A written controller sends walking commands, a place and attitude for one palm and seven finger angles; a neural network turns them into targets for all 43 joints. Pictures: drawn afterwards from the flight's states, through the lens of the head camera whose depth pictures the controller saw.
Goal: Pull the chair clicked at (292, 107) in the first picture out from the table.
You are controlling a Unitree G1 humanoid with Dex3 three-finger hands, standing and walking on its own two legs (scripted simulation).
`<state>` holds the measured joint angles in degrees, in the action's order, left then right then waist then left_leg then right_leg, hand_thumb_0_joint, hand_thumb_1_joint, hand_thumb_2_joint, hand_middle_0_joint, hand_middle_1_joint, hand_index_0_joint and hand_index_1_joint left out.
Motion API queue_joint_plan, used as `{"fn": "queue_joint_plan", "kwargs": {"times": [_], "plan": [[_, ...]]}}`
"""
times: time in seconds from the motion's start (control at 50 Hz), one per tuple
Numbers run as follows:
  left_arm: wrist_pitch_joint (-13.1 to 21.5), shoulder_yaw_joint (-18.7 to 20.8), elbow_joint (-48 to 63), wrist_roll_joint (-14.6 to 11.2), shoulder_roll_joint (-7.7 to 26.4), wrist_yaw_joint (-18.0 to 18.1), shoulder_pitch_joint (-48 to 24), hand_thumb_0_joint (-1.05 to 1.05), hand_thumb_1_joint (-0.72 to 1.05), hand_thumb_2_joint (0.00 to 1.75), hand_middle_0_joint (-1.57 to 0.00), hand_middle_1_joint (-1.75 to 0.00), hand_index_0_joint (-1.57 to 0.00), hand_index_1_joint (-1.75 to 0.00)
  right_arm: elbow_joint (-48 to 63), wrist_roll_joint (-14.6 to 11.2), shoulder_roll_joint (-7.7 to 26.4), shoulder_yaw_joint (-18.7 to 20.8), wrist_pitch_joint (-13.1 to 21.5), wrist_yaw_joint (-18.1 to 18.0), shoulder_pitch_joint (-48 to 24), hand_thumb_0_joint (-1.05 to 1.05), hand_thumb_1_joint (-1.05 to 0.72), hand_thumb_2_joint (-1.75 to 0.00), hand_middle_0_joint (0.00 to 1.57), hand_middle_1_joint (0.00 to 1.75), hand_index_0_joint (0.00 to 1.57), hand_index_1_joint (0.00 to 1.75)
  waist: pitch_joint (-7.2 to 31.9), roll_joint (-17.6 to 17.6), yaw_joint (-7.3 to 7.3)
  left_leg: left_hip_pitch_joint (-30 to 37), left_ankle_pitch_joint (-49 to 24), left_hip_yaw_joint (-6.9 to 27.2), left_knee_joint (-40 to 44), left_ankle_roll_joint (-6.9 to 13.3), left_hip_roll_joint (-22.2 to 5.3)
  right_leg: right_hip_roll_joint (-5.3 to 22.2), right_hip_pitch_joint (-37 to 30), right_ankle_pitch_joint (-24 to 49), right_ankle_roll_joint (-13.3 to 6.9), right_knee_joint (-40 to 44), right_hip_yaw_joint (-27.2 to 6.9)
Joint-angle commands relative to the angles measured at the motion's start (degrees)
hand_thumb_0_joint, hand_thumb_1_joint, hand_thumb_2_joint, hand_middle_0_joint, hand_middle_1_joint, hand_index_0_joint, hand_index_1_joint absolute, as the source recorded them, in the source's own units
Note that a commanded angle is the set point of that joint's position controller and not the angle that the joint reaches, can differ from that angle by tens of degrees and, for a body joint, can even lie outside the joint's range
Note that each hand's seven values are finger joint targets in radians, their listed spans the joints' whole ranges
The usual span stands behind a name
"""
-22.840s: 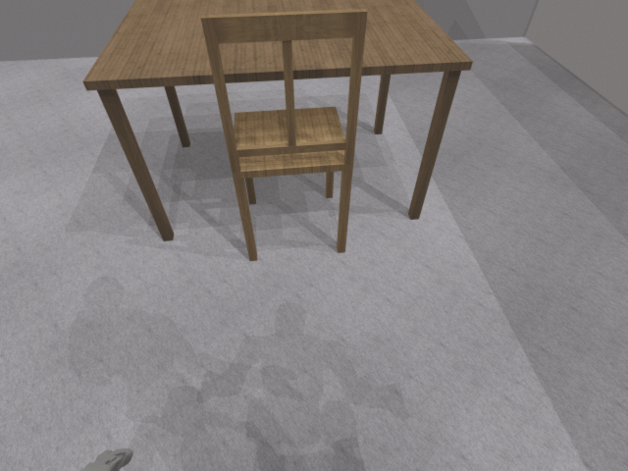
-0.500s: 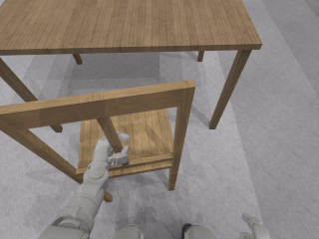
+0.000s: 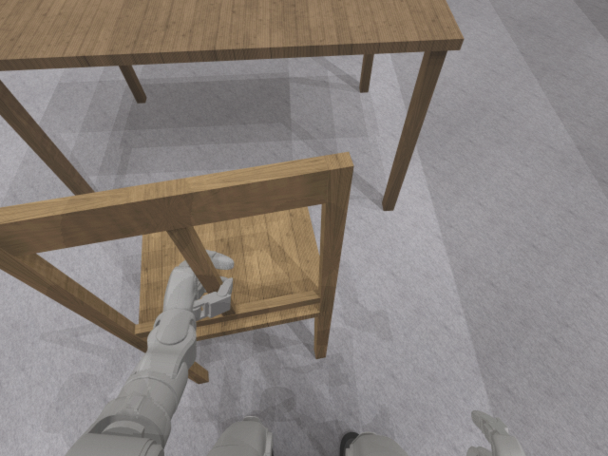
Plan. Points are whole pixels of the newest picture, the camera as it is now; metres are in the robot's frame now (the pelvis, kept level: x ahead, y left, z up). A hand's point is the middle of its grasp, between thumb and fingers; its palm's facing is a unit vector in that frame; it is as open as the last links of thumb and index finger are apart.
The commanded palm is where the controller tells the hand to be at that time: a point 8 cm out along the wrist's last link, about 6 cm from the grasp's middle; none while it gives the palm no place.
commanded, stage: step backward, pulling the chair out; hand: left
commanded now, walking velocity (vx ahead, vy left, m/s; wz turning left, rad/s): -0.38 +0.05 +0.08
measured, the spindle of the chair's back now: (209, 277) +0.36 +0.15 -0.06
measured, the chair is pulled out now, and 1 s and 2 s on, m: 0.42 0.67 0.67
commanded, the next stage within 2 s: stop walking, hand still on the chair in 0.32 s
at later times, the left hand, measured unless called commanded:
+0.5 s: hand (210, 412) +0.18 +0.13 -0.07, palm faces +0.02 -0.98 -0.18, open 5.5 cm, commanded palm +0.16 +0.18 -0.05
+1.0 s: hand out of the picture +0.09 +0.13 -0.07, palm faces +0.00 -0.99 -0.16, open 5.5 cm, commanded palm +0.08 +0.18 -0.05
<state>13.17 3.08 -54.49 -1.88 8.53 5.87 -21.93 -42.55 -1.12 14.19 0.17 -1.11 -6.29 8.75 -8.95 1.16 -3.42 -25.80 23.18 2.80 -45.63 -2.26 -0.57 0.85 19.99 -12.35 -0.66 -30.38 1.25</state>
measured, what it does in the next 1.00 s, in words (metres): walks backwards: left foot, then right foot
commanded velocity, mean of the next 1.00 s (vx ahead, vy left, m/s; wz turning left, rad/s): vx -0.04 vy -0.03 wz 0.02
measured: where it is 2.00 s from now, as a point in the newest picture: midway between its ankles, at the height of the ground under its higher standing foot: outside the picture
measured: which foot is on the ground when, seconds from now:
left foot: up 0.00-0.08, down 0.10-0.42, up 0.44-0.56, down 0.58-1.00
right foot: down 0.00-0.16, up 0.18-0.34, down 0.36-1.00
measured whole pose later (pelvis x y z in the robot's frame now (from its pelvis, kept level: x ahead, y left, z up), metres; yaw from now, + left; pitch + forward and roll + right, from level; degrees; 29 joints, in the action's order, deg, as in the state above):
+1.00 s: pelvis -0.16 +0.00 +0.00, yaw -1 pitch -2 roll +0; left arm 8.0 -3.5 -42.3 -1.5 6.3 5.2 -2.1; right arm -40.9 -0.9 10.8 -2.2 1.4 -6.2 14.5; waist -2.0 1.0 -0.9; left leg -11.2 14.6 -1.0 -27.7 -0.9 -1.5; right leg 1.5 14.3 -10.9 1.1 -27.0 0.3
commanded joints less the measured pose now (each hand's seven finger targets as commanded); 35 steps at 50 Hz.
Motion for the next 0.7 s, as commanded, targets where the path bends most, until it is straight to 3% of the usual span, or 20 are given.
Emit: {"fn": "queue_joint_plan", "kwargs": {"times": [0.0, 0.06, 0.1, 0.14, 0.16, 0.18, 0.24, 0.32, 0.34, 0.36, 0.38, 0.4, 0.42, 0.44, 0.46, 0.48, 0.52, 0.58, 0.64, 0.68], "plan": [[0.86, -0.10, 11.55, 1.18, 10.65, 0.61, -10.01, 0.00, 0.90, 0.90, -0.50, -1.45, -0.50, -1.45, 6.43, -0.02, 6.08, 1.79, 2.34, -1.26, 0.18, 0.00, -0.90, -0.90, 0.20, 0.30, 0.20, 0.30, 25.74, -9.07, 2.21, 5.55, -2.37, 0.85, 9.27, -0.06, -1.61, 16.01, -17.64, 35.62, -4.63, 3.12, -8.41], [-0.50, -3.46, 12.77, 0.51, 8.21, 0.63, -11.41, 0.00, 0.90, 0.90, -0.50, -1.45, -0.50, -1.45, 6.33, -0.13, 7.86, 2.33, 2.00, -1.94, 3.19, 0.00, -0.90, -0.90, 0.20, 0.30, 0.20, 0.30, 25.04, -8.85, 1.24, 11.63, -18.09, 1.15, 20.99, 1.45, -5.48, 12.47, -14.26, 27.34, -2.13, 1.79, -5.93], [-0.33, -5.74, 14.87, 0.44, 5.23, 0.08, -12.96, 0.00, 0.90, 0.90, -0.50, -1.45, -0.50, -1.45, 7.78, -0.03, 9.12, 3.19, 1.40, -1.59, 3.46, 0.00, -0.90, -0.90, 0.20, 0.30, 0.20, 0.30, 25.10, -0.11, 1.45, 15.34, -35.20, 4.98, 22.57, 4.29, -11.66, 5.04, -10.72, 19.64, 1.08, -1.59, -2.21], [0.43, -6.91, 19.53, 1.05, 4.08, -0.54, -16.86, 0.00, 0.90, 0.90, -0.50, -1.45, -0.50, -1.45, 8.70, 1.30, 7.37, 2.48, 0.86, -0.66, 1.17, 0.00, -0.90, -0.90, 0.20, 0.30, 0.20, 0.30, 25.34, 16.15, 1.56, 14.99, -42.38, 8.77, 23.64, 7.59, -16.16, 2.51, -6.47, 0.91, 1.25, -11.65, -0.78], [0.24, -6.66, 18.81, 1.37, 3.76, -0.44, -16.78, 0.00, 0.90, 0.90, -0.50, -1.45, -0.50, -1.45, 8.49, 1.72, 6.51, 2.38, 0.91, -0.10, 0.86, 0.00, -0.90, -0.90, 0.20, 0.30, 0.20, 0.30, 23.75, 17.68, 1.66, 14.20, -42.99, 10.56, 24.44, 9.16, -18.16, 1.29, -3.20, -12.24, 1.03, -15.96, -0.90], [0.23, -6.29, 18.51, 1.59, 3.70, -0.14, -16.45, 0.00, 0.90, 0.90, -0.50, -1.45, -0.50, -1.45, 8.40, 1.74, 6.42, 2.56, 1.15, 0.47, 0.97, 0.00, -0.90, -0.90, 0.20, 0.30, 0.20, 0.30, 22.77, 17.68, 2.00, 13.07, -42.20, 10.40, 23.81, 10.43, -19.26, 0.79, -1.94, -15.76, 0.51, -18.55, -1.30], [0.72, -5.48, 15.39, 0.90, 3.86, -0.04, -16.13, 0.00, 0.90, 0.90, -0.50, -1.45, -0.50, -1.45, 6.55, 0.97, 7.44, 3.54, 2.28, 1.06, 4.30, 0.00, -0.90, -0.90, 0.20, 0.30, 0.20, 0.30, 22.60, 10.03, 1.58, 21.62, -50.24, 9.74, 17.57, 9.78, -18.67, 0.23, -0.56, -11.40, 0.21, -7.74, -1.43], [1.92, -5.00, 11.33, 1.53, 5.35, -0.78, -16.62, 0.00, 0.90, 0.90, -0.50, -1.45, -0.50, -1.45, 5.32, 0.53, 7.41, 3.41, 2.78, 1.07, 4.54, 0.00, -0.90, -0.90, 0.20, 0.30, 0.20, 0.30, 23.72, 11.55, 1.84, 21.25, -37.76, 6.99, 14.25, 6.60, -14.27, 0.48, -6.61, 1.18, 0.60, 9.02, -0.88], [1.89, -3.52, 9.91, 1.80, 7.69, -0.98, -14.81, 0.00, 0.90, 0.90, -0.50, -1.45, -0.50, -1.45, 5.12, 0.52, 7.76, 3.24, 2.63, 0.83, 4.78, 0.00, -0.90, -0.90, 0.20, 0.30, 0.20, 0.30, 23.45, 8.79, 1.98, 17.54, -33.70, 6.29, 13.53, 5.64, -12.98, 1.82, -9.63, 7.51, 0.36, 10.19, -1.98], [1.99, -3.66, 9.65, 2.00, 8.09, -1.10, -14.52, 0.00, 0.90, 0.90, -0.50, -1.45, -0.50, -1.45, 5.76, 0.20, 6.68, 2.89, 2.46, 0.73, 3.81, 0.00, -0.90, -0.90, 0.20, 0.30, 0.20, 0.30, 23.93, 4.16, 1.64, 14.19, -29.04, 2.45, 11.59, 3.93, -10.74, 5.44, -12.36, 17.52, -0.29, 9.35, -4.54], [1.68, -2.28, 8.73, 2.07, 10.51, -0.86, -16.02, 0.00, 0.90, 0.90, -0.50, -1.45, -0.50, -1.45, 6.00, -0.53, 6.51, 3.34, 2.21, 0.16, 3.84, 0.00, -0.90, -0.90, 0.20, 0.30, 0.20, 0.30, 25.88, -5.24, 0.84, 10.66, -19.80, -1.78, 8.65, 1.12, -6.82, 9.83, -13.48, 20.47, -2.14, 7.39, -7.15], [1.34, 0.05, 7.95, 1.47, 13.12, -0.65, -15.77, 0.00, 0.90, 0.90, -0.50, -1.45, -0.50, -1.45, 6.65, -0.98, 6.57, 3.80, 2.11, -0.23, 2.13, 0.00, -0.90, -0.90, 0.20, 0.30, 0.20, 0.30, 25.69, -15.68, 1.53, 8.09, -5.37, -2.23, 2.35, -0.06, -3.27, 14.83, -12.20, 22.61, -4.67, 8.45, -11.97], [1.62, 0.94, 17.76, 0.85, 14.42, -0.66, -16.82, 0.00, 0.90, 0.90, -0.50, -1.45, -0.50, -1.45, 9.40, -1.44, 6.10, 3.31, 2.25, -0.44, -0.63, 0.00, -0.90, -0.90, 0.20, 0.30, 0.20, 0.30, 25.48, -16.74, 3.34, 6.37, 2.26, 0.58, -3.08, 0.42, -1.40, 17.22, -11.69, 17.86, -6.55, 9.11, -12.91], [0.80, 1.38, 16.88, 0.61, 14.33, -0.22, -14.64, 0.00, 0.90, 0.90, -0.50, -1.45, -0.50, -1.45, 9.00, -1.46, 6.23, 2.69, 2.35, -0.68, -1.10, 0.00, -0.90, -0.90, 0.20, 0.30, 0.20, 0.30, 24.70, -11.12, 3.40, 6.76, 2.82, 0.71, -4.81, 0.83, -1.42, 18.14, -9.27, 8.66, -8.00, 9.94, -12.94], [-0.02, 0.56, 15.82, 0.77, 12.08, -0.18, -12.51, 0.00, 0.90, 0.90, -0.50, -1.45, -0.50, -1.45, 9.03, -1.02, 5.22, 1.69, 2.58, -0.45, -1.13, 0.00, -0.90, -0.90, 0.20, 0.30, 0.20, 0.30, 23.47, -7.88, 3.26, 6.37, 2.69, 1.14, -2.15, 1.30, -1.57, 17.18, -9.39, 4.44, -7.46, 8.74, -11.54], [-1.01, 0.08, 16.87, 0.77, 11.10, -0.13, -11.76, 0.00, 0.90, 0.90, -0.50, -1.45, -0.50, -1.45, 8.68, -0.74, 4.75, 0.88, 2.93, -0.23, -1.06, 0.00, -0.90, -0.90, 0.20, 0.30, 0.20, 0.30, 23.22, -6.32, 2.61, 8.06, 0.75, 1.16, 3.31, 1.72, -1.97, 15.71, -9.47, 3.42, -6.30, 6.82, -9.96], [-1.82, 0.01, 18.22, 0.54, 10.22, 0.09, -10.63, 0.00, 0.90, 0.90, -0.50, -1.45, -0.50, -1.45, 8.41, -0.58, 4.27, 0.66, 3.74, -0.53, 0.24, 0.00, -0.90, -0.90, 0.20, 0.30, 0.20, 0.30, 23.22, -8.22, 1.73, 13.66, -5.43, -0.97, 15.82, 2.64, -1.64, 12.31, -9.97, -0.69, -2.97, 5.06, -7.35], [-2.37, -1.86, 21.81, 0.59, 7.20, -0.26, -9.07, 0.00, 0.90, 0.90, -0.50, -1.45, -0.50, -1.45, 9.00, 0.10, 6.08, 1.62, 4.42, -0.90, 1.06, 0.00, -0.90, -0.90, 0.20, 0.30, 0.20, 0.30, 20.44, 0.13, 2.86, 16.05, -12.19, 4.01, 22.97, 5.45, -6.45, 5.01, -9.39, -4.64, 0.47, 2.58, -4.90], [-2.56, -5.46, 22.31, 0.89, 4.12, -0.98, -9.61, 0.00, 0.90, 0.90, -0.50, -1.45, -0.50, -1.45, 8.78, -0.11, 4.59, 0.55, 3.81, -0.57, 0.32, 0.00, -0.90, -0.90, 0.20, 0.30, 0.20, 0.30, 16.86, 8.15, 2.00, 10.23, 1.88, 6.77, 27.46, 6.97, -7.15, 2.94, -9.56, -13.70, 1.19, 2.92, -2.41], [-2.29, -3.64, 21.21, 1.13, 5.70, -0.54, -7.21, 0.00, 0.90, 0.90, -0.50, -1.45, -0.50, -1.45, 8.86, -0.34, 4.95, 0.95, 3.88, -0.40, 1.34, 0.00, -0.90, -0.90, 0.20, 0.30, 0.20, 0.30, 15.83, 2.66, 2.79, 9.43, 4.81, 5.17, 26.62, 6.78, -6.26, 2.52, -10.33, -13.49, 0.72, 5.61, -3.23]]}}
